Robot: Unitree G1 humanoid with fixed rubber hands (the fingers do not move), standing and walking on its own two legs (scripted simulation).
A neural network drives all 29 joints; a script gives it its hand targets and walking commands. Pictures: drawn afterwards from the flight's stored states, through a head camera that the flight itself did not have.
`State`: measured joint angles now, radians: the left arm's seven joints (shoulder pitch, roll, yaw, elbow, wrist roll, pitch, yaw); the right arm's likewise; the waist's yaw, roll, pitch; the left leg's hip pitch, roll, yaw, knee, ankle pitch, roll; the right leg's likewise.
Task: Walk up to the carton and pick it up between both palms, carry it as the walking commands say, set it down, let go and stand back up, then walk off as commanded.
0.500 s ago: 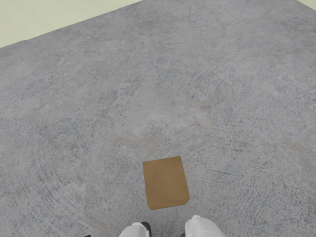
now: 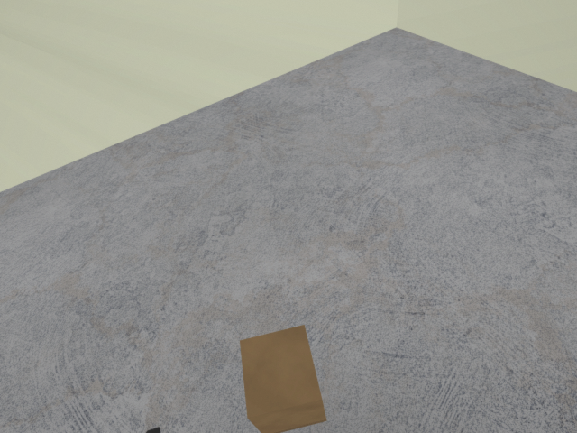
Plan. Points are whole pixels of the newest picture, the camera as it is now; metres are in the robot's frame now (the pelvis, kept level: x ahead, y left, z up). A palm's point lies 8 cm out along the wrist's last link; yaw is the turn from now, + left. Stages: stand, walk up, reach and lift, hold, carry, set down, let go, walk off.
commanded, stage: walk up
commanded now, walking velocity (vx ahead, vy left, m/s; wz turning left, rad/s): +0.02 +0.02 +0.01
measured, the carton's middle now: (284, 381) +0.41 +0.10 -0.65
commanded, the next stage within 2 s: none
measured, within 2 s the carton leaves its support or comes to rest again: neither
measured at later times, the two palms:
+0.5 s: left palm out of the picture -0.02 +0.17 -0.08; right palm out of the picture -0.06 -0.34 -0.17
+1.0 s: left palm out of the picture -0.08 +0.18 -0.13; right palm out of the picture -0.20 -0.34 -0.14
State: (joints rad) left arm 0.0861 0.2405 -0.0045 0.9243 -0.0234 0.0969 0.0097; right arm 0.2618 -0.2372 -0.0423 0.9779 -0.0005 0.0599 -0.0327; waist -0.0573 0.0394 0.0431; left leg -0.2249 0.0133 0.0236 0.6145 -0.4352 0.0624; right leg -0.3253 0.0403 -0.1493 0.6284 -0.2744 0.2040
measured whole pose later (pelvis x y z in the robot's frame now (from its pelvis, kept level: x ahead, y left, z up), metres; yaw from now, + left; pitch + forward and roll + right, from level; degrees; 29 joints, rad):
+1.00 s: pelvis -0.15 -0.08 -0.01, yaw +3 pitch -2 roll -1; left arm 0.20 0.25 0.00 0.95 -0.01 0.06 0.02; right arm 0.41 -0.23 -0.04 1.05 0.00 0.05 -0.01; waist -0.04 0.03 0.01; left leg -0.20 0.02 -0.03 0.53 -0.33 0.03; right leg -0.29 0.11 -0.07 0.42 -0.18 -0.09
